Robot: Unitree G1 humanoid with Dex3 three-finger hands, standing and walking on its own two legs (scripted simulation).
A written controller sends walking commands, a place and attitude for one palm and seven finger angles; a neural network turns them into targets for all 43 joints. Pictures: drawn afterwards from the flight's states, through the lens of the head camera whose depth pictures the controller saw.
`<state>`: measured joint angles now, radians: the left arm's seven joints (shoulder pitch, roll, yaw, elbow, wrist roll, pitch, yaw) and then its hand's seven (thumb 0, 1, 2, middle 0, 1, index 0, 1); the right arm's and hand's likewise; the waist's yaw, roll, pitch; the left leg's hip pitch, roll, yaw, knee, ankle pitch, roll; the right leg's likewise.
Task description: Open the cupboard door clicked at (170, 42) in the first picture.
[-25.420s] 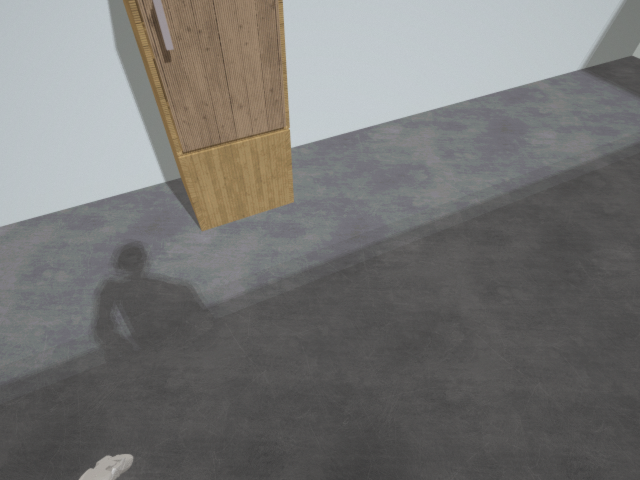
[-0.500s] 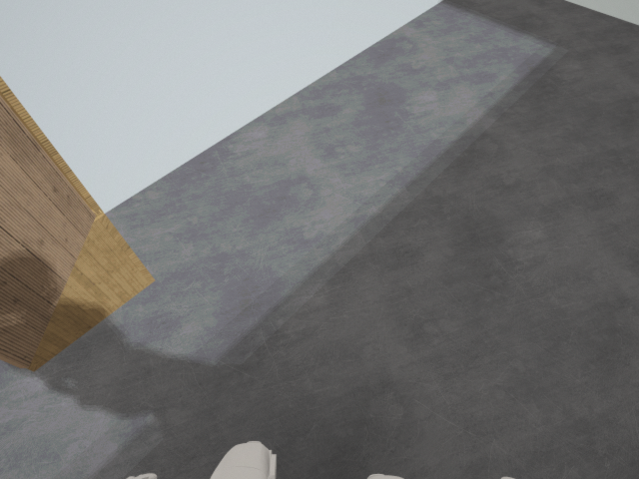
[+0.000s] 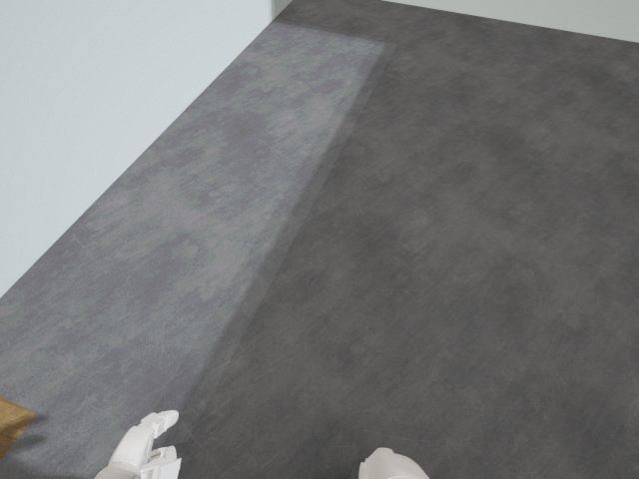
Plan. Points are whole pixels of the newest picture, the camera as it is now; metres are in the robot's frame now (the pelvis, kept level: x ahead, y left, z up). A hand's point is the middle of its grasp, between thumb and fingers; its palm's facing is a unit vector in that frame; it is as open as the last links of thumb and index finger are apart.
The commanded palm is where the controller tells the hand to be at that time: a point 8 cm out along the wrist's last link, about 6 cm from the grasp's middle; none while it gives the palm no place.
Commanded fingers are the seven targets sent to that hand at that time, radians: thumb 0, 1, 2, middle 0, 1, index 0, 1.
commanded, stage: walk to a spot facing it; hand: left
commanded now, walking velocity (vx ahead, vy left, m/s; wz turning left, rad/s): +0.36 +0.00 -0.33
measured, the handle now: out of the picture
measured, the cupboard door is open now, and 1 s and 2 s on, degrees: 42 42 42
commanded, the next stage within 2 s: turn to face it in 0.92 s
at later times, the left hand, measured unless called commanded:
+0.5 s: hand (208, 440) +0.20 +0.17 -0.17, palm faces -0.03 -0.98 -0.19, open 7.3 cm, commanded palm none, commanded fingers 0.00 0.90 0.90 -0.20 -0.30 -0.20 -0.30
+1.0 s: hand (293, 226) +0.58 +0.06 -0.15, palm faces -0.20 -0.95 -0.22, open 7.4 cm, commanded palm none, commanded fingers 0.00 0.90 0.90 -0.20 -0.30 -0.20 -0.30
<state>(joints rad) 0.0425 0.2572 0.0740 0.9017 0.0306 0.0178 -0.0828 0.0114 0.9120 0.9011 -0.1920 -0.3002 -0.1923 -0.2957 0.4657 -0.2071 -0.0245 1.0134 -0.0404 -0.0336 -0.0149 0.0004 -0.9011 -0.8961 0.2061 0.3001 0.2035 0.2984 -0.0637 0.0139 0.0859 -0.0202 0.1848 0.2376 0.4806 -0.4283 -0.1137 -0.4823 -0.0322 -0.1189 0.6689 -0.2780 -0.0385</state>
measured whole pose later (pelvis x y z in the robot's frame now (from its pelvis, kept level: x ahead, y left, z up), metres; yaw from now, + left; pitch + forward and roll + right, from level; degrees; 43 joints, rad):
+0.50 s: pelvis +0.22 -0.02 +0.01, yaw -8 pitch +1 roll -1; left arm 0.39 0.19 0.06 1.10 0.02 -0.06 -0.01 0.01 0.92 0.90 -0.20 -0.30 -0.20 -0.30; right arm 0.10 -0.18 -0.04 0.94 -0.03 -0.04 0.02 0.00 -0.90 -0.90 0.20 0.30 0.20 0.30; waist 0.05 -0.01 0.03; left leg -0.38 0.07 0.09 0.53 -0.19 0.00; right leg -0.05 0.06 0.01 0.45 -0.40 -0.06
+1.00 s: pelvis +0.44 -0.11 +0.00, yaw -11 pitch -1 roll +0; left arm 0.13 0.19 0.07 1.00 0.02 -0.06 -0.01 0.00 0.91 0.90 -0.19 -0.30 -0.19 -0.30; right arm 0.37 -0.19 -0.05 1.13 -0.02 0.00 0.00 0.00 -0.91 -0.90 0.20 0.30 0.20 0.30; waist -0.05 0.02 0.08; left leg -0.36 0.12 0.06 1.10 -0.43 -0.02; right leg -0.34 -0.02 -0.13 0.58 -0.24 -0.06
